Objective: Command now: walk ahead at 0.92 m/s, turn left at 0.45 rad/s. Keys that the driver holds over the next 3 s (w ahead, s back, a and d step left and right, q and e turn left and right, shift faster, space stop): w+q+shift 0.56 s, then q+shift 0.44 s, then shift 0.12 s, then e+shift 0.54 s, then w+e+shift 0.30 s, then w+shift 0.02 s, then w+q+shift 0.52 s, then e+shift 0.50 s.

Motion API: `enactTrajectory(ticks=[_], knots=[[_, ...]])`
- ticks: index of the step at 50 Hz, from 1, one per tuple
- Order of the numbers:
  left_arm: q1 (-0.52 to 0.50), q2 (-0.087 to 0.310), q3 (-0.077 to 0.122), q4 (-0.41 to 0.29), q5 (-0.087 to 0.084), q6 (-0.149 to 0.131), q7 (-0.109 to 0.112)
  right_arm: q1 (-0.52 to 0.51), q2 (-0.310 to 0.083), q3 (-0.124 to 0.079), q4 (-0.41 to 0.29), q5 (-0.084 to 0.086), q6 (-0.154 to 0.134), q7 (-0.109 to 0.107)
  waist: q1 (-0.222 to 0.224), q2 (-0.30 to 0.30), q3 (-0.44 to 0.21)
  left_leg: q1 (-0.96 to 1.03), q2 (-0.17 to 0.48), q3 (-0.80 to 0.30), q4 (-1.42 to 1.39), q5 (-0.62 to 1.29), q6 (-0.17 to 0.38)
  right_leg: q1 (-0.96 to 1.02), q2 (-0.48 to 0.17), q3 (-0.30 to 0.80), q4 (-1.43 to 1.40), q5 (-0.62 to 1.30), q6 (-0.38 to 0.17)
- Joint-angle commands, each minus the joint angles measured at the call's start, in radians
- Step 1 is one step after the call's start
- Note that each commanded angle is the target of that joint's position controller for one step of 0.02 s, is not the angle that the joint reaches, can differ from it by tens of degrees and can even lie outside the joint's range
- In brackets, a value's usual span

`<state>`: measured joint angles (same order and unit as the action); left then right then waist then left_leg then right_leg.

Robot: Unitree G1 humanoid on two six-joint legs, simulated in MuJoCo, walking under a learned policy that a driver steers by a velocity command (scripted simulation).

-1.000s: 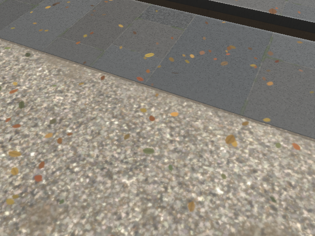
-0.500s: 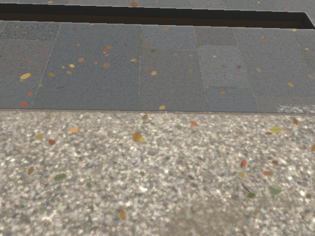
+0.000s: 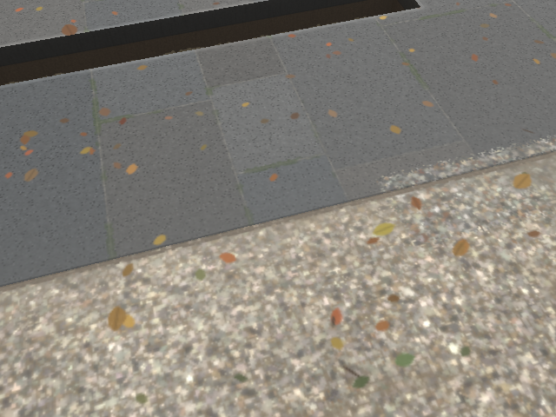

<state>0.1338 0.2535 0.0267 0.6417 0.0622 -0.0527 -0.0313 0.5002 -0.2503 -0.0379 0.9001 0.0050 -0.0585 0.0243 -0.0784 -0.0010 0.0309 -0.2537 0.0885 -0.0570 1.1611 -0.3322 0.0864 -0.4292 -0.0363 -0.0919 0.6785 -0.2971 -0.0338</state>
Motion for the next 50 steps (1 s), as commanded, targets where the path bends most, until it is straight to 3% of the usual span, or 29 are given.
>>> enactTrajectory(ticks=[1, 5, 9, 12, 14, 16, 17, 18, 19, 20, 21, 22, 23, 24, 26, 28, 30, 32, 34, 35, 37, 38, 39, 40, 41, 43, 45, 47, 50], knots=[[0.185, 0.145, 0.051, 0.039, -0.023, -0.019, 0.020, -0.069, -0.072, -0.023, -0.093, -0.013, -0.008, 0.014, 0.081, -0.111, -0.039, -0.409, 0.045, -0.027, 0.124, 0.143, 0.008, 0.349, -0.251, 0.311, -0.462, -0.145, 0.023], [0.221, 0.061, 0.031, 0.103, -0.047, -0.052, 0.015, -0.128, -0.032, -0.026, -0.080, -0.013, 0.046, 0.041, 0.056, -0.115, 0.054, -0.470, 0.051, 0.017, 0.160, 0.244, -0.006, 0.309, -0.187, 0.052, -0.523, 0.164, 0.078], [0.276, 0.033, 0.024, 0.155, -0.037, -0.067, 0.017, -0.308, -0.024, -0.012, -0.141, -0.005, 0.049, 0.050, 0.065, -0.107, 0.121, -0.542, 0.007, 0.114, 0.029, 0.383, 0.019, 0.340, -0.135, -0.126, -0.552, 0.483, 0.076], [0.318, 0.062, 0.022, 0.194, -0.032, -0.060, 0.042, -0.412, -0.035, 0.000, -0.192, -0.017, 0.044, 0.062, 0.058, -0.065, 0.150, -0.567, -0.020, 0.195, -0.145, 0.378, 0.056, 0.455, -0.148, -0.196, -0.552, 0.749, 0.073], [0.280, 0.108, 0.025, 0.192, -0.030, -0.054, 0.062, -0.418, -0.049, 0.007, -0.206, -0.011, 0.046, 0.064, 0.022, -0.061, 0.122, -0.397, -0.087, 0.278, -0.308, 0.369, 0.093, 0.463, -0.145, -0.245, -0.499, 1.112, 0.088], [0.259, 0.181, 0.041, 0.190, -0.028, -0.043, 0.092, -0.321, -0.094, -0.002, -0.191, -0.008, 0.060, 0.057, -0.051, -0.115, 0.028, -0.219, -0.146, 0.313, -0.345, 0.319, 0.119, 0.526, -0.193, -0.239, -0.334, 1.486, 0.085], [0.215, 0.214, 0.052, 0.177, -0.023, -0.030, 0.100, -0.180, -0.133, -0.018, -0.156, -0.008, 0.068, 0.049, -0.128, -0.134, -0.042, -0.076, -0.170, 0.298, -0.339, 0.255, 0.139, 0.519, -0.215, -0.223, -0.167, 1.588, 0.078], [0.141, 0.238, 0.061, 0.153, -0.017, -0.017, 0.101, 0.027, -0.182, -0.043, -0.098, -0.010, 0.074, 0.036, -0.228, -0.134, -0.120, 0.125, -0.173, 0.246, -0.350, 0.188, 0.173, 0.447, -0.232, -0.191, 0.079, 1.581, 0.060], [0.074, 0.247, 0.070, 0.132, -0.024, -0.004, 0.087, 0.208, -0.240, -0.078, -0.041, -0.005, 0.069, 0.016, -0.307, -0.054, -0.171, 0.345, -0.157, 0.142, -0.471, 0.146, 0.231, 0.294, -0.180, -0.170, 0.477, 1.253, 0.036], [-0.006, 0.128, 0.043, 0.109, -0.031, -0.008, 0.051, 0.103, -0.227, -0.092, -0.034, 0.028, 0.066, -0.002, -0.235, 0.186, -0.033, 0.375, -0.129, 0.031, -0.576, 0.134, 0.254, 0.000, 0.056, -0.142, 0.875, 0.124, 0.017], [0.097, 0.009, 0.003, 0.018, -0.010, -0.033, 0.044, -0.032, -0.283, -0.086, -0.071, 0.002, 0.062, 0.004, -0.011, 0.246, -0.013, 0.425, -0.029, -0.321, -0.516, 0.445, 0.336, -0.308, 0.105, 0.013, 1.077, -0.186, 0.042], [0.118, 0.038, -0.009, -0.055, -0.027, -0.061, 0.036, -0.051, -0.302, -0.093, -0.108, -0.021, 0.060, -0.006, -0.008, 0.232, -0.189, 0.553, 0.133, -0.718, -0.794, 0.009, 0.480, -0.460, 0.103, 0.192, 1.084, -0.192, 0.054], [0.086, 0.108, -0.004, -0.039, -0.017, -0.084, 0.032, -0.052, -0.217, -0.080, -0.112, -0.035, 0.055, -0.018, 0.008, 0.026, -0.072, 0.433, 0.159, -0.797, -0.964, -0.213, 0.416, -0.490, 0.042, 0.215, 0.961, -0.134, 0.037], [0.053, 0.130, 0.003, -0.034, -0.013, -0.083, 0.029, -0.090, -0.177, -0.068, -0.105, -0.039, 0.044, -0.023, 0.059, -0.078, 0.011, 0.287, 0.135, -0.728, -0.979, -0.214, 0.362, -0.440, -0.001, 0.215, 0.845, -0.079, 0.041], [0.045, 0.114, -0.010, -0.024, 0.021, -0.042, 0.032, -0.125, -0.189, -0.063, -0.113, -0.025, 0.006, -0.032, 0.119, -0.140, 0.075, 0.067, 0.049, -0.565, -0.975, -0.048, 0.316, -0.324, -0.050, 0.207, 0.706, -0.065, 0.075], [-0.015, 0.094, -0.022, -0.047, 0.022, -0.009, 0.026, -0.138, -0.192, -0.057, -0.118, -0.015, -0.025, -0.028, 0.126, -0.139, 0.109, -0.118, -0.031, -0.439, -1.011, 0.049, 0.290, -0.220, -0.084, 0.160, 0.523, -0.022, 0.110], [-0.129, 0.073, -0.035, -0.096, 0.000, -0.012, 0.018, -0.124, -0.204, -0.062, -0.110, -0.010, -0.032, -0.029, 0.091, -0.115, 0.140, -0.173, -0.097, -0.314, -0.965, 0.482, 0.246, -0.138, -0.067, 0.101, 0.287, 0.123, 0.125], [-0.180, 0.025, -0.052, -0.123, -0.020, -0.017, 0.017, -0.073, -0.207, -0.071, -0.085, 0.006, -0.018, -0.020, 0.032, -0.051, 0.072, -0.114, -0.164, -0.220, -0.855, 0.781, 0.151, -0.030, 0.010, 0.044, 0.065, 0.319, 0.092], [-0.183, 0.032, -0.051, -0.129, -0.034, -0.018, 0.025, -0.026, -0.220, -0.080, -0.068, 0.007, -0.001, -0.013, -0.013, 0.030, -0.013, -0.019, -0.181, -0.224, -0.764, 0.886, 0.084, 0.057, 0.090, 0.027, -0.055, 0.395, 0.065], [-0.283, 0.049, -0.015, -0.192, -0.075, -0.066, 0.040, 0.003, -0.099, -0.052, -0.085, 0.072, 0.002, -0.036, -0.025, -0.039, -0.042, -0.054, -0.179, -0.354, -0.722, 0.658, 0.043, 0.171, 0.161, 0.112, -0.199, 0.381, 0.088], [-0.174, 0.146, 0.033, -0.182, -0.093, -0.089, 0.065, -0.108, -0.188, -0.068, -0.119, 0.055, 0.010, -0.051, 0.093, 0.071, -0.110, 0.021, -0.175, -0.368, -0.580, 0.677, -0.012, 0.297, 0.143, 0.130, -0.304, 0.468, 0.079], [0.028, 0.184, 0.054, -0.133, -0.079, -0.093, 0.073, -0.195, -0.202, -0.074, -0.163, 0.042, 0.016, -0.057, 0.202, 0.120, -0.231, -0.015, -0.214, -0.327, -0.356, 0.637, -0.065, 0.506, 0.070, 0.163, -0.291, 0.603, 0.050], [0.215, 0.202, 0.053, -0.087, -0.060, -0.079, 0.076, -0.161, -0.071, -0.040, -0.199, 0.002, 0.028, -0.060, 0.218, 0.039, -0.413, -0.147, -0.262, -0.237, -0.048, -0.061, -0.108, 0.782, -0.180, 0.343, -0.115, 0.838, -0.022], [0.242, 0.221, 0.044, -0.094, -0.009, -0.067, 0.063, 0.026, -0.033, -0.019, -0.235, 0.006, 0.030, -0.052, 0.122, -0.271, -0.594, -0.345, -0.308, -0.211, 0.237, -0.451, -0.136, 0.991, -0.469, 0.763, -0.118, 1.084, -0.194], [0.151, 0.206, 0.055, -0.099, -0.021, -0.052, 0.055, 0.108, -0.126, -0.029, -0.228, 0.030, 0.047, -0.042, 0.084, -0.272, -0.606, -0.400, -0.168, -0.193, 0.414, -0.322, -0.162, 0.900, -0.530, 0.869, -0.175, 0.730, -0.274], [-0.019, 0.078, 0.031, -0.130, -0.036, -0.017, 0.072, -0.075, -0.184, -0.053, -0.269, 0.038, 0.084, -0.047, 0.080, -0.111, -0.291, -0.475, -0.075, -0.057, 0.396, -0.143, -0.184, 0.565, -0.362, 0.548, -0.281, 0.382, -0.213], [-0.083, 0.081, 0.029, -0.103, -0.044, -0.006, 0.070, -0.126, -0.172, -0.063, -0.303, 0.033, 0.105, -0.052, 0.035, -0.064, -0.126, -0.394, -0.012, -0.036, 0.270, -0.118, -0.180, 0.285, -0.263, 0.338, -0.348, 0.405, -0.171], [-0.101, 0.118, 0.050, -0.054, -0.044, -0.017, 0.061, -0.173, -0.094, -0.043, -0.341, 0.030, 0.112, -0.055, 0.029, -0.092, -0.063, -0.333, 0.014, 0.004, 0.093, -0.124, -0.177, 0.156, -0.241, 0.191, -0.404, 0.521, -0.172], [-0.105, 0.187, 0.080, -0.015, -0.046, -0.019, 0.057, -0.215, -0.106, -0.042, -0.362, 0.021, 0.109, -0.044, 0.042, -0.081, -0.142, -0.261, 0.055, 0.009, -0.094, 0.010, -0.156, 0.206, -0.291, 0.132, -0.415, 0.563, -0.208]])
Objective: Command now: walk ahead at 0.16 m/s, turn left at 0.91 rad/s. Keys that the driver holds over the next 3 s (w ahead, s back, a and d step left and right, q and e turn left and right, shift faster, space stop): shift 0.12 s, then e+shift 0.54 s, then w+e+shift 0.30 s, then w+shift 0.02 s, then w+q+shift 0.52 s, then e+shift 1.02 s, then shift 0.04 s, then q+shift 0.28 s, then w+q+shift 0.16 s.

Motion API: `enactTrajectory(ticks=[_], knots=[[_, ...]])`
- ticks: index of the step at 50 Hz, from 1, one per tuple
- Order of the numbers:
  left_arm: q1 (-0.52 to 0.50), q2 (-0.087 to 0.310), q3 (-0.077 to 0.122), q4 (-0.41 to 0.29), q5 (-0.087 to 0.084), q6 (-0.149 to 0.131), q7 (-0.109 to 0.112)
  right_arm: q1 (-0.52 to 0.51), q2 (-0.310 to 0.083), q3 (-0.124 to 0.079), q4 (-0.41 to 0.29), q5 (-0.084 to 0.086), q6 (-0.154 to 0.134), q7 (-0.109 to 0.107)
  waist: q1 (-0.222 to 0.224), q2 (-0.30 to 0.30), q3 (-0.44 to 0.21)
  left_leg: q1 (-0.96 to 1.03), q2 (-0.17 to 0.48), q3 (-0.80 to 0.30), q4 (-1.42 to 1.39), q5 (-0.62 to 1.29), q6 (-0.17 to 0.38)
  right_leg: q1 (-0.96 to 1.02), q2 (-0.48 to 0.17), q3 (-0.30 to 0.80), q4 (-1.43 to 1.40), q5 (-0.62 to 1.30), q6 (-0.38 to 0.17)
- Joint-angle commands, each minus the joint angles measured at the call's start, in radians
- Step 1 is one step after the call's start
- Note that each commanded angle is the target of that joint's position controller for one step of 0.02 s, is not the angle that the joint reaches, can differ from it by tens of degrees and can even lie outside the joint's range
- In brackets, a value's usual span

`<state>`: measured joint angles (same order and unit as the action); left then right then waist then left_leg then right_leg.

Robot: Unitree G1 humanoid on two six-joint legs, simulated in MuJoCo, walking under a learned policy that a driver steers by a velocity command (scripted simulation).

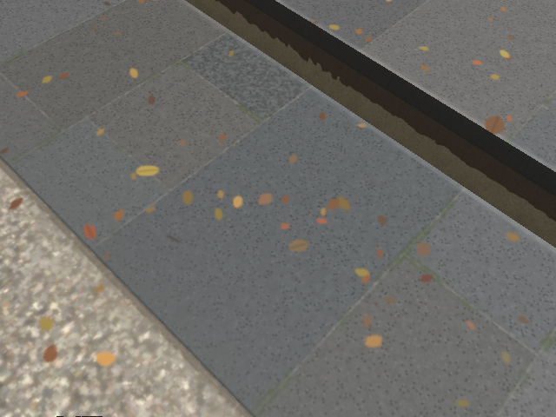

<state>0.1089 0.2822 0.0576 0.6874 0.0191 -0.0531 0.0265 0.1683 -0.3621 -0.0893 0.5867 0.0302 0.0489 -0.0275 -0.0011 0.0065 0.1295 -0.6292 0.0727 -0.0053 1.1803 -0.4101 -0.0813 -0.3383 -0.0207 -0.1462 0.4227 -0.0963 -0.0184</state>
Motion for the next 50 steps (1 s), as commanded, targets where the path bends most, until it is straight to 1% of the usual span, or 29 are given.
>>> enactTrajectory(ticks=[1, 7, 8, 9, 10, 11, 12, 13, 14, 15, 17, 19, 21, 23, 27, 28, 29, 30, 31, 32, 33, 34, 35, 37, 39, 44, 45, 47, 50], knots=[[-0.091, 0.168, 0.051, -0.055, -0.008, -0.014, -0.002, 0.105, 0.002, 0.011, -0.049, -0.004, 0.002, 0.014, -0.035, -0.083, -0.251, 0.167, 0.065, -0.037, -0.179, 0.131, 0.027, 0.100, -0.303, 0.160, -0.157, 0.339, -0.221], [-0.060, 0.211, 0.056, -0.007, -0.057, 0.010, -0.033, -0.011, -0.032, 0.004, -0.088, -0.018, 0.017, 0.038, -0.012, -0.092, -0.213, 0.326, -0.022, 0.026, -0.522, 0.161, 0.097, 0.119, -0.295, 0.102, -0.078, 0.144, -0.169], [-0.051, 0.193, 0.045, 0.008, -0.063, 0.015, -0.035, 0.009, -0.027, 0.004, -0.077, -0.023, 0.010, 0.037, -0.028, -0.077, -0.216, 0.415, -0.052, 0.037, -0.642, 0.218, 0.119, 0.091, -0.269, 0.090, -0.025, 0.102, -0.139], [-0.002, 0.136, 0.022, 0.035, -0.053, 0.016, -0.042, 0.042, -0.044, 0.000, -0.061, -0.031, 0.003, 0.030, -0.032, -0.027, -0.229, 0.553, -0.048, 0.002, -0.747, 0.329, 0.147, 0.020, -0.220, 0.056, 0.050, 0.037, -0.083], [0.046, 0.038, -0.021, 0.032, -0.001, 0.013, -0.055, 0.071, -0.110, -0.004, -0.071, -0.046, -0.002, 0.013, -0.005, 0.193, -0.300, 0.727, 0.198, -0.276, -0.798, 0.714, 0.211, -0.110, -0.118, -0.030, 0.263, -0.288, 0.018], [0.078, 0.047, -0.023, 0.030, -0.007, 0.022, -0.058, 0.007, -0.074, 0.020, -0.077, -0.078, -0.014, 0.007, 0.009, 0.271, -0.340, 0.621, 0.343, -0.368, -0.821, 0.637, 0.384, -0.160, -0.079, 0.061, 0.391, -0.555, 0.071], [0.041, 0.131, 0.000, 0.040, -0.033, 0.037, -0.051, -0.020, -0.036, 0.027, -0.070, -0.081, -0.030, 0.016, -0.026, 0.180, -0.298, 0.536, 0.297, -0.307, -0.837, 0.554, 0.391, -0.139, -0.085, 0.127, 0.478, -0.544, 0.086], [0.041, 0.154, 0.014, 0.041, -0.049, 0.047, -0.046, -0.045, -0.048, 0.023, -0.049, -0.078, -0.042, 0.019, -0.012, 0.174, -0.248, 0.499, 0.252, -0.226, -0.833, 0.522, 0.350, -0.157, -0.069, 0.139, 0.538, -0.510, 0.088], [0.057, 0.171, 0.026, 0.059, -0.050, 0.057, -0.033, -0.070, -0.089, 0.007, -0.042, -0.068, -0.046, 0.017, -0.008, 0.151, -0.228, 0.485, 0.234, -0.180, -0.833, 0.517, 0.327, -0.183, -0.057, 0.136, 0.600, -0.475, 0.091], [0.073, 0.191, 0.039, 0.063, -0.043, 0.068, -0.023, -0.090, -0.101, 0.002, -0.035, -0.056, -0.049, 0.010, -0.004, 0.154, -0.206, 0.458, 0.241, -0.149, -0.833, 0.564, 0.324, -0.194, -0.050, 0.145, 0.666, -0.441, 0.101], [0.110, 0.172, 0.046, 0.066, -0.052, 0.081, -0.011, -0.114, -0.062, 0.011, -0.032, -0.056, -0.048, -0.006, 0.017, 0.129, -0.202, 0.441, 0.238, -0.083, -0.836, 0.590, 0.320, -0.202, -0.038, 0.137, 0.752, -0.395, 0.115], [0.101, 0.121, 0.037, 0.049, -0.052, 0.091, -0.008, -0.128, -0.023, 0.015, -0.025, -0.055, -0.045, -0.019, 0.012, 0.118, -0.200, 0.466, 0.236, -0.036, -0.837, 0.521, 0.309, -0.219, -0.058, 0.125, 0.689, -0.341, 0.121], [0.065, 0.078, 0.022, 0.016, -0.045, 0.097, -0.018, -0.129, -0.019, 0.009, -0.014, -0.056, -0.040, -0.028, -0.003, 0.116, -0.208, 0.476, 0.243, -0.001, -0.826, 0.489, 0.305, -0.181, -0.073, 0.107, 0.574, -0.320, 0.115], [0.055, 0.075, 0.019, -0.014, -0.041, 0.098, -0.034, -0.117, -0.038, -0.004, 0.000, -0.053, -0.036, -0.031, -0.012, 0.126, -0.233, 0.494, 0.272, 0.008, -0.809, 0.521, 0.308, -0.130, -0.073, 0.083, 0.485, -0.319, 0.097], [0.129, 0.090, 0.034, -0.033, -0.041, 0.108, -0.057, -0.135, -0.060, -0.024, 0.027, -0.017, -0.036, -0.026, 0.034, 0.140, -0.245, 0.479, 0.297, 0.063, -0.718, 0.509, 0.241, -0.004, -0.043, 0.024, 0.270, -0.234, 0.028], [0.171, 0.097, 0.044, -0.020, -0.038, 0.110, -0.053, -0.131, -0.041, -0.023, 0.039, -0.006, -0.035, -0.024, 0.051, 0.105, -0.238, 0.434, 0.266, 0.108, -0.639, 0.423, 0.189, 0.067, -0.011, 0.018, 0.167, -0.156, -0.004], [0.207, 0.150, 0.065, -0.014, -0.029, 0.107, -0.039, -0.072, -0.008, -0.022, 0.064, -0.011, -0.031, -0.017, 0.047, -0.044, -0.198, 0.319, 0.180, 0.180, -0.462, 0.232, 0.110, 0.149, -0.029, 0.134, 0.041, 0.066, -0.058], [0.234, 0.312, 0.104, -0.038, -0.020, 0.095, -0.018, -0.110, 0.049, -0.004, 0.011, -0.058, -0.030, -0.013, 0.028, -0.401, -0.149, -0.042, 0.017, 0.222, -0.107, -0.230, -0.007, 0.296, -0.292, 0.570, -0.011, 0.512, -0.208], [0.254, 0.316, 0.096, -0.067, 0.022, 0.066, -0.033, -0.246, 0.023, -0.005, -0.037, -0.056, -0.039, -0.017, 0.100, -0.311, -0.248, -0.140, -0.083, -0.007, 0.067, -0.315, -0.010, 0.289, -0.366, 0.742, -0.074, 0.487, -0.363], [0.220, 0.294, 0.092, -0.071, 0.025, 0.043, -0.042, -0.256, -0.005, -0.014, -0.033, -0.031, -0.043, -0.021, 0.087, -0.186, -0.234, -0.168, -0.071, -0.066, 0.110, -0.241, 0.016, 0.298, -0.335, 0.675, -0.092, 0.357, -0.337], [0.167, 0.269, 0.089, -0.078, -0.005, 0.034, -0.034, -0.238, -0.009, -0.019, -0.019, -0.028, -0.047, -0.028, 0.048, -0.128, -0.203, -0.180, -0.058, -0.090, 0.087, -0.137, 0.034, 0.292, -0.281, 0.611, -0.082, 0.288, -0.280], [0.157, 0.216, 0.077, -0.075, -0.050, 0.038, -0.022, -0.190, -0.028, -0.027, 0.004, -0.038, -0.055, -0.025, 0.025, -0.073, -0.231, -0.181, -0.028, -0.105, 0.025, -0.039, 0.044, 0.307, -0.241, 0.582, -0.104, -0.013, -0.237], [0.140, 0.181, 0.064, -0.084, -0.068, 0.043, -0.013, -0.171, -0.042, -0.035, 0.011, -0.037, -0.064, -0.015, 0.014, -0.081, -0.229, -0.155, -0.021, -0.110, -0.035, 0.043, 0.051, 0.277, -0.215, 0.591, -0.151, -0.330, -0.222], [0.161, 0.173, 0.055, -0.099, -0.056, 0.040, -0.001, -0.179, -0.034, -0.036, 0.014, -0.024, -0.089, 0.009, 0.022, -0.125, -0.191, -0.158, -0.051, -0.099, -0.128, 0.143, 0.050, 0.265, -0.198, 0.639, -0.226, -0.571, -0.216], [0.203, 0.188, 0.059, -0.095, -0.044, 0.026, 0.010, -0.209, -0.020, -0.032, 0.015, -0.021, -0.120, 0.020, 0.036, -0.111, -0.168, -0.150, -0.069, -0.108, -0.269, 0.210, 0.044, 0.283, -0.186, 0.631, -0.238, -0.506, -0.209], [0.227, 0.204, 0.060, -0.099, -0.051, 0.016, 0.012, -0.233, 0.001, -0.022, 0.024, -0.015, -0.163, 0.038, 0.045, -0.169, -0.131, -0.022, -0.118, -0.097, -0.509, 0.269, 0.006, 0.198, -0.123, 0.599, -0.211, -0.406, -0.207], [0.261, 0.251, 0.078, -0.076, 0.013, 0.041, -0.029, -0.182, 0.012, 0.003, 0.059, -0.103, -0.100, 0.062, 0.076, -0.203, -0.140, 0.001, -0.118, -0.020, -0.460, 0.238, -0.010, 0.180, -0.064, 0.578, -0.200, -0.443, -0.187], [0.262, 0.217, 0.071, -0.088, 0.002, 0.057, -0.061, -0.234, 0.006, 0.008, 0.023, -0.084, -0.070, 0.069, 0.092, -0.186, -0.096, 0.028, -0.114, -0.020, -0.495, 0.195, -0.026, 0.115, -0.046, 0.616, -0.184, -0.443, -0.193], [0.231, 0.216, 0.066, -0.098, -0.004, 0.045, -0.063, -0.233, -0.012, 0.017, 0.008, -0.061, -0.086, 0.064, 0.081, -0.192, -0.100, 0.119, -0.088, -0.014, -0.583, 0.193, 0.000, 0.107, -0.082, 0.656, -0.172, -0.426, -0.203]])
Over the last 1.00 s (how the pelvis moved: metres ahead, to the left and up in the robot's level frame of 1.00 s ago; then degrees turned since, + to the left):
0.74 0.08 0.01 55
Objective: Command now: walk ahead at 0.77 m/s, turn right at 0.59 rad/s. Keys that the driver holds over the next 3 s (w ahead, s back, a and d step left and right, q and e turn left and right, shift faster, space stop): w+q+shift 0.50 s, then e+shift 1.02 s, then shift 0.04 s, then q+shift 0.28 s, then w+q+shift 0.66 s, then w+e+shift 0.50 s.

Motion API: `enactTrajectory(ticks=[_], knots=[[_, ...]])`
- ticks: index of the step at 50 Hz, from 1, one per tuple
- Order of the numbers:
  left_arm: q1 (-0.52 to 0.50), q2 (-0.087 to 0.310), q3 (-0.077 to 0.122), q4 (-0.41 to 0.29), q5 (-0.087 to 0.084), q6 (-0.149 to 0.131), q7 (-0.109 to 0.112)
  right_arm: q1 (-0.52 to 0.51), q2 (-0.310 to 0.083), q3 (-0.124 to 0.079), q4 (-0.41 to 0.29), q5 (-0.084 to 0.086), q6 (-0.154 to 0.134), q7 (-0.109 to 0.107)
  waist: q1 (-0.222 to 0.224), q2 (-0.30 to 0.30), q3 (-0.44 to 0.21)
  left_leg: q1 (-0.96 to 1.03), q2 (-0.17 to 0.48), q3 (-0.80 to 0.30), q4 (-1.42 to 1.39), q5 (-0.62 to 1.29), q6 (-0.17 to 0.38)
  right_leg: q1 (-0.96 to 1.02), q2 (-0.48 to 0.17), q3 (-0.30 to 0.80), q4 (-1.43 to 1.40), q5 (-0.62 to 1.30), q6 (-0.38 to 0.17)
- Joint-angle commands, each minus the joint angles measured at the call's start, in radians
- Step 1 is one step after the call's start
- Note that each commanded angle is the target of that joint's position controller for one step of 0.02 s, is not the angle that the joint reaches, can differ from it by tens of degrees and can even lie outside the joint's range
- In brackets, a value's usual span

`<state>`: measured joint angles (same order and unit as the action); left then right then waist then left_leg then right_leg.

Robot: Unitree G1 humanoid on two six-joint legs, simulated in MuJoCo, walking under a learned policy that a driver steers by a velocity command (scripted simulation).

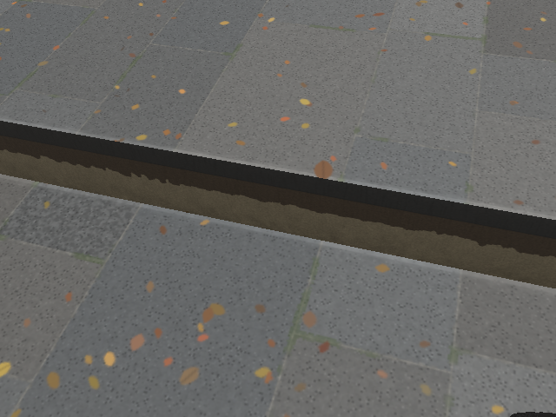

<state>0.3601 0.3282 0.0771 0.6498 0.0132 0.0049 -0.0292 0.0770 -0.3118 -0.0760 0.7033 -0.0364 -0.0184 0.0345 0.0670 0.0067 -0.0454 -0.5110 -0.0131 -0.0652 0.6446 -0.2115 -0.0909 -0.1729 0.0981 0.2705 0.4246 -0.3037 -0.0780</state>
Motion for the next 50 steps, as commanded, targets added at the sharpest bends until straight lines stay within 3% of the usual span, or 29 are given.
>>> enactTrajectory(ticks=[1, 4, 5, 6, 7, 9, 13, 20, 22, 24, 25, 26, 27, 28, 29, 30, 31, 32, 35, 36, 38, 41, 42, 43, 44, 45, 46, 48, 50], knots=[[-0.026, 0.154, 0.039, -0.056, 0.000, -0.024, -0.004, -0.105, -0.067, 0.004, -0.097, 0.007, -0.029, -0.002, 0.001, -0.191, 0.066, 0.080, 0.015, 0.054, -0.081, 0.023, 0.036, -0.074, -0.221, 0.242, -0.184, -0.203, -0.137], [-0.048, 0.115, 0.018, -0.042, 0.006, -0.052, 0.006, 0.120, -0.117, -0.015, -0.038, -0.009, -0.053, -0.025, -0.115, -0.113, 0.016, 0.411, 0.016, 0.064, -0.175, -0.050, 0.121, -0.146, -0.191, 0.168, -0.017, 0.025, -0.103], [-0.070, 0.062, -0.001, -0.052, 0.008, -0.064, 0.008, 0.322, -0.187, -0.034, 0.002, -0.025, -0.062, -0.037, -0.213, 0.060, -0.079, 0.612, 0.148, -0.136, -0.247, -0.279, 0.161, -0.242, -0.104, 0.023, 0.340, 0.159, -0.072], [-0.071, 0.020, -0.012, -0.106, -0.017, -0.075, 0.011, 0.393, -0.304, -0.061, 0.023, -0.031, -0.060, -0.030, -0.191, 0.363, -0.089, 0.759, 0.326, -0.680, -0.450, -0.614, 0.253, -0.553, 0.060, -0.126, 0.610, -0.142, -0.012], [-0.098, 0.069, -0.014, -0.086, 0.014, -0.071, 0.019, 0.332, -0.212, -0.044, 0.023, -0.009, -0.054, -0.011, -0.154, 0.184, 0.011, 0.715, 0.351, -0.796, -0.461, -0.641, 0.298, -0.698, 0.002, -0.117, 0.743, -0.117, -0.014], [-0.162, 0.105, -0.012, -0.072, 0.049, -0.078, 0.004, 0.300, -0.128, -0.021, 0.013, 0.011, -0.056, 0.003, -0.132, 0.036, 0.038, 0.634, 0.261, -0.568, -0.411, -0.476, 0.305, -0.684, -0.095, -0.166, 0.758, 0.013, 0.007], [-0.255, 0.055, -0.042, -0.106, 0.067, -0.069, -0.019, 0.389, -0.090, -0.006, 0.083, 0.034, -0.073, -0.015, -0.116, 0.112, 0.116, 0.511, 0.150, -0.423, -0.490, -0.203, 0.333, -0.629, -0.138, -0.209, 0.599, 0.041, 0.078], [-0.489, 0.006, -0.083, -0.184, 0.025, -0.074, -0.028, 0.442, -0.116, -0.021, 0.128, 0.039, -0.064, -0.028, -0.160, 0.126, 0.136, 0.352, 0.120, -0.341, -0.498, 0.336, 0.326, -0.349, -0.059, -0.315, 0.230, 0.204, 0.109], [-0.417, 0.039, -0.069, -0.162, 0.022, -0.080, -0.012, 0.418, -0.139, -0.025, 0.131, 0.046, -0.064, -0.030, -0.110, 0.110, 0.083, 0.353, 0.124, -0.315, -0.398, 0.574, 0.283, -0.165, -0.034, -0.303, 0.154, 0.203, 0.085], [-0.153, 0.111, -0.032, -0.085, 0.026, -0.081, 0.021, 0.380, -0.189, -0.035, 0.123, 0.055, -0.069, -0.027, 0.030, 0.063, -0.076, 0.277, 0.072, -0.258, -0.059, 0.765, 0.232, 0.206, -0.029, -0.292, 0.121, 0.175, 0.049], [0.021, 0.166, -0.004, -0.051, 0.034, -0.084, 0.047, 0.356, -0.167, -0.030, 0.108, 0.059, -0.083, -0.020, 0.115, 0.032, -0.173, 0.111, 0.021, -0.235, 0.198, 0.578, 0.216, 0.453, -0.157, -0.180, 0.124, 0.037, 0.025], [0.174, 0.234, 0.017, -0.026, 0.067, -0.085, 0.064, 0.394, -0.014, 0.003, 0.082, 0.062, -0.093, -0.032, 0.113, -0.169, -0.313, -0.054, -0.055, -0.135, 0.530, -0.082, 0.198, 0.636, -0.467, 0.177, 0.049, -0.306, -0.035], [0.138, 0.245, 0.019, -0.009, 0.050, -0.074, 0.057, 0.443, -0.034, 0.009, 0.059, 0.063, -0.083, -0.034, 0.050, -0.292, -0.337, -0.156, -0.097, -0.079, 0.683, -0.249, 0.177, 0.566, -0.558, 0.572, -0.111, -0.174, -0.120], [0.043, 0.156, 0.008, -0.007, 0.043, -0.073, 0.051, 0.390, -0.060, 0.004, 0.076, 0.032, -0.068, -0.040, 0.015, -0.165, -0.148, -0.218, -0.030, -0.062, 0.737, -0.190, 0.171, 0.435, -0.503, 0.451, -0.091, 0.002, -0.156], [-0.004, 0.071, -0.011, -0.005, 0.037, -0.080, 0.041, 0.313, -0.047, 0.009, 0.069, 0.013, -0.062, -0.035, 0.012, -0.071, -0.044, -0.220, -0.017, -0.046, 0.734, -0.165, 0.161, 0.315, -0.454, 0.286, -0.061, 0.289, -0.179], [-0.021, 0.034, -0.024, 0.010, 0.038, -0.083, 0.036, 0.261, -0.024, 0.014, 0.049, 0.004, -0.056, -0.033, -0.008, -0.055, 0.006, -0.210, -0.011, -0.045, 0.706, -0.192, 0.150, 0.231, -0.412, 0.174, -0.047, 0.551, -0.185], [-0.072, 0.016, -0.022, 0.005, -0.028, -0.098, 0.030, 0.250, -0.022, 0.016, 0.033, 0.066, -0.070, -0.043, -0.035, -0.149, 0.033, -0.211, 0.043, -0.052, 0.677, -0.230, 0.128, 0.214, -0.350, 0.104, -0.076, 0.702, -0.197], [-0.079, 0.016, -0.023, 0.021, -0.033, -0.107, 0.026, 0.218, -0.032, 0.020, 0.014, 0.068, -0.075, -0.043, -0.055, -0.151, 0.039, -0.195, 0.057, -0.041, 0.616, -0.228, 0.121, 0.173, -0.341, 0.088, -0.094, 0.770, -0.192], [-0.126, 0.061, -0.007, 0.029, -0.040, -0.098, 0.039, 0.126, 0.003, 0.048, -0.037, 0.029, -0.087, -0.034, -0.092, -0.059, 0.090, -0.089, 0.051, 0.005, 0.238, -0.155, 0.081, 0.005, -0.293, 0.009, -0.119, 0.855, -0.171], [-0.145, 0.102, 0.008, 0.026, -0.044, -0.084, 0.052, 0.089, 0.015, 0.062, -0.049, 0.027, -0.096, -0.021, -0.089, -0.061, 0.079, 0.047, 0.010, 0.044, 0.085, -0.020, 0.075, -0.090, -0.236, -0.050, -0.129, 0.832, -0.146], [-0.072, 0.161, 0.034, 0.040, -0.044, -0.067, 0.059, 0.097, -0.032, 0.049, -0.031, 0.032, -0.097, -0.006, -0.098, -0.109, 0.014, 0.269, -0.066, 0.048, -0.055, 0.271, 0.075, -0.135, -0.197, -0.042, -0.099, 0.660, -0.094], [-0.065, 0.135, 0.037, 0.015, -0.061, -0.052, 0.062, 0.112, -0.081, 0.028, -0.025, -0.004, -0.072, -0.023, -0.154, -0.089, 0.009, 0.463, -0.023, -0.001, -0.145, 0.469, 0.119, -0.192, -0.149, -0.018, 0.063, 0.488, 0.004], [-0.067, 0.105, 0.029, -0.008, -0.057, -0.041, 0.062, 0.162, -0.106, 0.020, -0.021, -0.016, -0.067, -0.033, -0.180, -0.041, -0.040, 0.563, 0.039, -0.026, -0.143, 0.653, 0.139, -0.227, -0.093, -0.035, 0.212, 0.382, 0.047], [0.012, 0.035, 0.002, -0.034, -0.048, -0.035, 0.058, 0.219, -0.177, 0.008, -0.041, -0.041, -0.059, -0.042, -0.181, 0.176, -0.199, 0.751, 0.353, -0.253, -0.089, 1.102, 0.268, -0.337, -0.022, -0.093, 0.587, -0.122, 0.107], [0.185, 0.038, -0.003, -0.012, -0.061, -0.020, 0.054, 0.226, -0.122, 0.021, -0.042, -0.021, -0.037, -0.029, -0.141, 0.295, -0.391, 0.826, 0.525, -0.406, -0.063, 1.170, 0.397, -0.373, -0.015, -0.081, 0.830, -0.501, 0.125], [0.193, 0.110, 0.020, -0.006, -0.068, -0.002, 0.051, 0.154, -0.098, 0.020, -0.057, 0.012, -0.016, -0.025, -0.116, 0.217, -0.321, 0.731, 0.473, -0.355, -0.101, 0.941, 0.382, -0.417, -0.070, -0.085, 0.894, -0.459, 0.143], [0.128, 0.127, 0.030, -0.024, -0.070, 0.021, 0.057, 0.088, -0.085, 0.020, -0.065, 0.025, -0.004, -0.022, -0.101, 0.166, -0.201, 0.641, 0.420, -0.290, -0.148, 0.731, 0.355, -0.480, -0.097, -0.136, 0.912, -0.402, 0.159], [0.105, 0.120, 0.040, -0.033, -0.067, 0.070, 0.084, -0.038, -0.066, 0.019, -0.071, 0.020, 0.005, -0.017, -0.043, 0.153, -0.056, 0.406, 0.353, -0.179, -0.278, 0.425, 0.333, -0.445, -0.146, -0.183, 0.898, -0.289, 0.183], [0.105, 0.094, 0.042, -0.045, -0.056, 0.095, 0.094, -0.108, -0.068, 0.007, -0.066, -0.002, 0.001, -0.023, -0.005, 0.155, -0.005, 0.244, 0.314, -0.068, -0.348, 0.313, 0.325, -0.338, -0.160, -0.220, 0.860, -0.193, 0.187]])
Over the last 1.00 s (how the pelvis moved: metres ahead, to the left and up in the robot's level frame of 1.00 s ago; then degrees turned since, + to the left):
0.15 -0.05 0.01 -30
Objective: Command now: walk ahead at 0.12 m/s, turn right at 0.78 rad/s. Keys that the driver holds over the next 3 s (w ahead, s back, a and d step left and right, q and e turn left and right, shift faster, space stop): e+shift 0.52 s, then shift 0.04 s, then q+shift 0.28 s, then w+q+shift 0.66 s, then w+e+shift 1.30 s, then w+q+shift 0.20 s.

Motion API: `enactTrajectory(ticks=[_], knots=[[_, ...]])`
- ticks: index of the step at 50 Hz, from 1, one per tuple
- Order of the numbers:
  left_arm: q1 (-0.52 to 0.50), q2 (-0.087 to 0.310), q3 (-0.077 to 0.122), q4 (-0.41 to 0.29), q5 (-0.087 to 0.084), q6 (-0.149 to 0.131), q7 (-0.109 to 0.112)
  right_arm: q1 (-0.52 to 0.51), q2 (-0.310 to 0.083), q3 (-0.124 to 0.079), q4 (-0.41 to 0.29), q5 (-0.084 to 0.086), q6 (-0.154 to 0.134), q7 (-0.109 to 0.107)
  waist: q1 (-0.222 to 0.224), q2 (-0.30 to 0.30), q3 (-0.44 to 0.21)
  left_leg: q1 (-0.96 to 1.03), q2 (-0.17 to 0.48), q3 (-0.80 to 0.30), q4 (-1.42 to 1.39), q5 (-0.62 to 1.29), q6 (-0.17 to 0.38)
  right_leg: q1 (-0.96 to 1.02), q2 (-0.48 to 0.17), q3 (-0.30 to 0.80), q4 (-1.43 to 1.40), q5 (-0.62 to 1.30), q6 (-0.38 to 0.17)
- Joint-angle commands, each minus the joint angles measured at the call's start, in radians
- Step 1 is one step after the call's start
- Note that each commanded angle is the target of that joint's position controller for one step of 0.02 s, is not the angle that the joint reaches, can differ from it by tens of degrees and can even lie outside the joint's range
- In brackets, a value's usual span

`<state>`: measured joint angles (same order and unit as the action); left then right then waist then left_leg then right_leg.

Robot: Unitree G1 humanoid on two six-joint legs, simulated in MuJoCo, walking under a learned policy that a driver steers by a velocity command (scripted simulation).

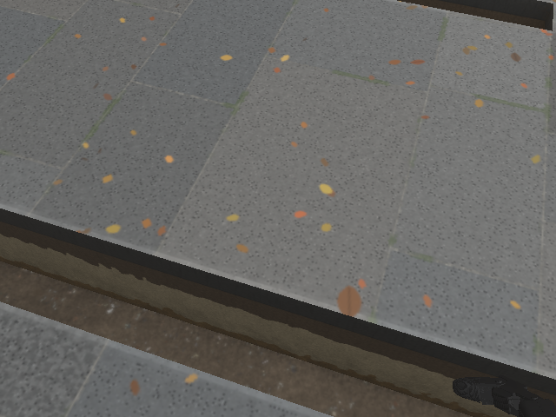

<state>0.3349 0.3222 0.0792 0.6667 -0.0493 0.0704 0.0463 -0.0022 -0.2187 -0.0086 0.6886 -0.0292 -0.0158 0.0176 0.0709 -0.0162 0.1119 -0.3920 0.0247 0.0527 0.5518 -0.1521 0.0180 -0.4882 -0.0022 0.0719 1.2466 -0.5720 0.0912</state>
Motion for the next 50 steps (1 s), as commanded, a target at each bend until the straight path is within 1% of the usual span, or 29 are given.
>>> enactTrajectory(ticks=[1, 5, 8, 10, 11, 12, 13, 14, 15, 16, 17, 18, 20, 22, 26, 29, 32, 34, 35, 36, 37, 38, 39, 41, 42, 44, 46, 48, 50], knots=[[0.112, 0.086, 0.039, -0.074, 0.010, 0.031, 0.021, -0.045, -0.157, -0.065, -0.045, -0.011, -0.005, -0.012, -0.005, 0.174, -0.156, 0.118, 0.270, -0.142, -0.264, 0.235, 0.211, -0.012, -0.070, -0.033, -0.019, 0.112, 0.012], [0.005, 0.041, 0.017, -0.121, 0.015, 0.020, -0.015, -0.043, -0.187, -0.088, -0.020, 0.013, -0.007, -0.027, -0.036, 0.140, -0.188, 0.163, 0.276, -0.021, -0.237, 0.229, 0.186, 0.087, -0.102, -0.068, -0.327, 0.256, -0.040], [-0.045, 0.069, 0.025, -0.152, 0.015, 0.034, -0.046, -0.024, -0.211, -0.104, -0.007, 0.048, -0.008, -0.016, -0.048, 0.152, -0.194, 0.202, 0.313, 0.009, -0.205, 0.187, 0.159, 0.147, -0.089, -0.113, -0.459, 0.269, -0.075], [-0.025, 0.075, 0.034, -0.148, 0.024, 0.042, -0.055, -0.024, -0.211, -0.110, 0.004, 0.071, -0.001, -0.005, -0.019, 0.108, -0.197, 0.191, 0.299, 0.047, -0.121, 0.085, 0.101, 0.238, -0.053, -0.152, -0.618, 0.336, -0.119], [0.004, 0.097, 0.047, -0.140, 0.037, 0.041, -0.048, 0.014, -0.190, -0.109, 0.026, 0.069, 0.008, -0.001, -0.008, 0.055, -0.183, 0.138, 0.250, 0.081, -0.026, -0.032, 0.048, 0.306, -0.033, -0.131, -0.674, 0.393, -0.154], [0.047, 0.212, 0.081, -0.145, 0.043, 0.034, -0.032, 0.052, -0.154, -0.104, 0.032, 0.055, 0.016, 0.003, -0.008, -0.195, -0.138, -0.034, 0.133, 0.170, 0.243, -0.259, -0.037, 0.402, -0.172, 0.129, -0.812, 0.732, -0.233], [0.041, 0.348, 0.103, -0.169, 0.066, 0.014, -0.033, -0.050, -0.147, -0.093, -0.064, 0.029, 0.019, -0.005, -0.004, -0.407, -0.145, -0.312, -0.037, 0.061, 0.515, -0.535, -0.085, 0.425, -0.352, 0.559, -0.928, 0.679, -0.437], [0.010, 0.291, 0.086, -0.191, 0.074, -0.017, -0.041, -0.101, -0.180, -0.099, -0.071, 0.025, 0.019, -0.012, 0.029, -0.262, -0.184, -0.355, -0.038, -0.103, 0.666, -0.516, -0.073, 0.420, -0.356, 0.536, -0.955, 0.596, -0.463], [-0.020, 0.256, 0.069, -0.187, 0.067, -0.037, -0.036, -0.092, -0.187, -0.102, -0.077, 0.038, 0.021, -0.016, -0.003, -0.219, -0.171, -0.370, -0.032, -0.142, 0.711, -0.421, -0.052, 0.402, -0.317, 0.463, -0.940, 0.560, -0.415], [-0.067, 0.225, 0.061, -0.192, 0.045, -0.041, -0.030, -0.048, -0.201, -0.109, -0.050, 0.031, 0.023, -0.024, -0.036, -0.130, -0.168, -0.363, -0.014, -0.154, 0.695, -0.330, -0.050, 0.400, -0.269, 0.390, -0.909, 0.572, -0.354], [-0.116, 0.200, 0.050, -0.197, 0.030, -0.033, -0.019, -0.017, -0.214, -0.113, -0.037, 0.015, 0.024, -0.031, -0.061, -0.104, -0.173, -0.330, -0.005, -0.161, 0.656, -0.265, -0.055, 0.380, -0.239, 0.337, -0.889, 0.605, -0.316], [-0.133, 0.185, 0.039, -0.207, 0.031, -0.024, -0.009, -0.008, -0.214, -0.114, -0.029, 0.011, 0.023, -0.029, -0.070, -0.102, -0.191, -0.271, -0.017, -0.153, 0.653, -0.224, -0.065, 0.350, -0.211, 0.310, -0.879, 0.663, -0.305], [-0.122, 0.175, 0.030, -0.214, 0.038, -0.014, 0.000, -0.006, -0.194, -0.107, -0.027, 0.023, 0.020, -0.021, -0.064, -0.083, -0.221, -0.238, -0.048, -0.154, 0.609, -0.173, -0.083, 0.364, -0.185, 0.304, -0.860, 0.721, -0.314], [-0.102, 0.193, 0.036, -0.211, 0.033, -0.012, 0.004, -0.023, -0.175, -0.099, -0.033, 0.029, 0.020, -0.022, -0.051, -0.079, -0.221, -0.240, -0.071, -0.169, 0.493, -0.158, -0.093, 0.393, -0.165, 0.336, -0.849, 0.697, -0.317], [-0.122, 0.213, 0.047, -0.218, 0.031, -0.005, 0.006, -0.020, -0.168, -0.092, -0.028, 0.036, 0.017, -0.024, -0.048, -0.128, -0.201, -0.172, -0.101, -0.195, 0.283, -0.167, -0.095, 0.353, -0.129, 0.425, -0.858, 0.500, -0.301], [-0.151, 0.195, 0.038, -0.225, 0.045, 0.002, -0.012, 0.042, -0.178, -0.088, 0.002, 0.033, 0.013, -0.012, -0.041, -0.164, -0.224, -0.056, -0.078, -0.166, 0.207, -0.168, -0.078, 0.304, -0.133, 0.426, -0.844, 0.461, -0.285], [-0.157, 0.141, 0.014, -0.208, 0.050, -0.004, -0.032, 0.069, -0.169, -0.077, 0.003, 0.026, 0.008, 0.007, -0.031, -0.187, -0.222, 0.067, -0.033, -0.129, 0.142, -0.159, -0.055, 0.250, -0.133, 0.427, -0.822, 0.437, -0.270], [-0.168, 0.051, -0.021, -0.181, 0.056, -0.014, -0.042, 0.120, -0.105, -0.052, 0.022, 0.008, 0.002, 0.021, -0.071, -0.145, -0.209, 0.226, 0.000, -0.115, -0.083, -0.024, -0.028, 0.186, -0.096, 0.379, -0.818, 0.304, -0.208], [-0.102, 0.037, -0.026, -0.148, 0.067, -0.025, -0.045, 0.097, -0.111, -0.043, 0.012, -0.008, 0.003, 0.021, -0.043, -0.083, -0.181, 0.247, 0.030, -0.177, -0.151, 0.045, -0.005, 0.175, -0.048, 0.315, -0.787, 0.197, -0.160], [-0.025, 0.051, -0.021, -0.132, 0.085, -0.036, -0.043, 0.059, -0.188, -0.046, -0.019, -0.016, 0.002, 0.016, 0.026, 0.076, -0.170, 0.217, 0.149, -0.338, -0.180, 0.174, 0.051, 0.174, 0.054, 0.193, -0.653, 0.068, -0.097], [-0.046, 0.079, -0.010, -0.152, 0.086, -0.042, -0.038, 0.023, -0.223, -0.046, -0.010, -0.012, 0.004, 0.011, 0.059, 0.205, -0.109, 0.041, 0.204, -0.448, -0.264, 0.015, 0.146, 0.237, 0.060, 0.108, -0.689, 0.127, -0.058], [-0.118, 0.116, -0.001, -0.149, 0.083, -0.049, -0.027, 0.001, -0.237, -0.056, -0.026, 0.008, 0.007, 0.007, 0.018, 0.203, -0.057, -0.001, 0.163, -0.460, -0.283, -0.149, 0.136, 0.262, 0.041, 0.083, -0.711, 0.227, -0.046], [-0.182, 0.134, 0.007, -0.146, 0.079, -0.055, -0.020, 0.038, -0.259, -0.064, -0.021, 0.024, 0.013, 0.001, -0.025, 0.180, -0.054, 0.013, 0.137, -0.449, -0.279, -0.197, 0.114, 0.257, 0.050, 0.060, -0.706, 0.266, -0.042], [-0.219, 0.107, 0.009, -0.152, 0.072, -0.065, -0.011, 0.103, -0.329, -0.089, -0.022, 0.050, 0.026, -0.018, -0.064, 0.188, -0.058, 0.080, 0.145, -0.510, -0.261, -0.167, 0.124, 0.197, 0.069, 0.023, -0.677, 0.251, -0.033], [-0.231, 0.087, 0.007, -0.152, 0.063, -0.076, -0.014, 0.135, -0.331, -0.095, -0.022, 0.052, 0.036, -0.034, -0.081, 0.204, -0.066, 0.127, 0.151, -0.542, -0.251, -0.122, 0.140, 0.153, 0.077, 0.023, -0.657, 0.225, -0.026], [-0.259, 0.068, 0.006, -0.170, 0.034, -0.102, -0.032, 0.264, -0.316, -0.101, -0.005, 0.055, 0.052, -0.056, -0.136, 0.205, -0.142, 0.259, 0.159, -0.646, -0.296, -0.466, 0.191, 0.042, 0.080, 0.038, -0.538, 0.087, -0.035], [-0.273, 0.061, 0.008, -0.177, 0.015, -0.132, -0.052, 0.268, -0.296, -0.100, -0.016, 0.060, 0.046, -0.055, -0.134, 0.226, -0.104, 0.270, 0.162, -0.704, -0.312, -0.536, 0.208, -0.045, 0.054, 0.060, -0.488, 0.091, -0.048], [-0.289, 0.030, -0.003, -0.184, 0.027, -0.155, -0.058, 0.236, -0.261, -0.091, -0.043, 0.072, 0.039, -0.052, -0.123, 0.203, -0.097, 0.224, 0.118, -0.667, -0.282, -0.447, 0.189, 0.017, 0.053, 0.053, -0.574, 0.104, -0.053], [-0.219, 0.014, -0.003, -0.161, 0.026, -0.169, -0.062, 0.159, -0.247, -0.085, -0.087, 0.076, 0.047, -0.048, -0.063, 0.186, -0.122, 0.076, 0.047, -0.602, -0.247, -0.396, 0.144, 0.258, 0.063, 0.015, -0.761, 0.201, -0.056]])
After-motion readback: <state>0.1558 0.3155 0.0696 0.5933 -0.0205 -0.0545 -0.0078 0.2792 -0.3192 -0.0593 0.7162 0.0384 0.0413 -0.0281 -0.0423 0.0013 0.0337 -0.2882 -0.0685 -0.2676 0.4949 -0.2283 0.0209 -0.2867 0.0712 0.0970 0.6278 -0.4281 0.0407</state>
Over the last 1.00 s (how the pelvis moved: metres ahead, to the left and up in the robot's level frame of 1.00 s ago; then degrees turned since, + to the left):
0.60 0.11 -0.02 1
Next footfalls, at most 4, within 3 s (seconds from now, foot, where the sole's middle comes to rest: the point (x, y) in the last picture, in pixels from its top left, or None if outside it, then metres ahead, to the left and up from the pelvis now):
0.22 right None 0.10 -0.14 -0.76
0.70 left None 0.19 0.07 -0.76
1.04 right None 0.06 -0.15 -0.76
1.46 left None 0.32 0.04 -0.76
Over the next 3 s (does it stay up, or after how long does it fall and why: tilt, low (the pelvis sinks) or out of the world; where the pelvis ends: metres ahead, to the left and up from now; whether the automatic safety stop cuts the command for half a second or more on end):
stays up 1.63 -0.27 0.00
